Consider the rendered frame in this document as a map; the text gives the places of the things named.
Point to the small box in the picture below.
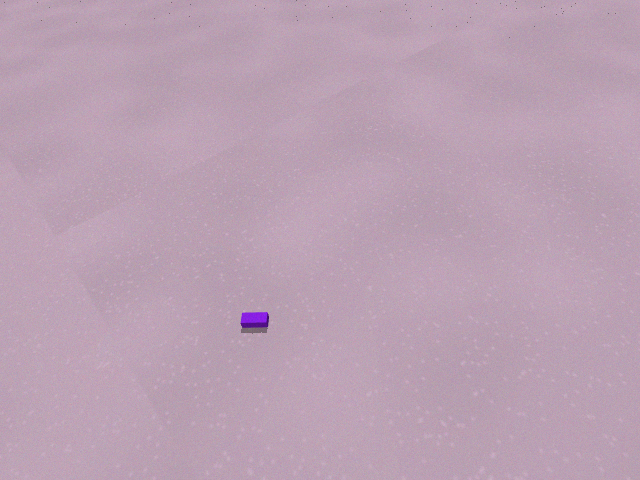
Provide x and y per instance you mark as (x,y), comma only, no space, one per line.
(254,319)

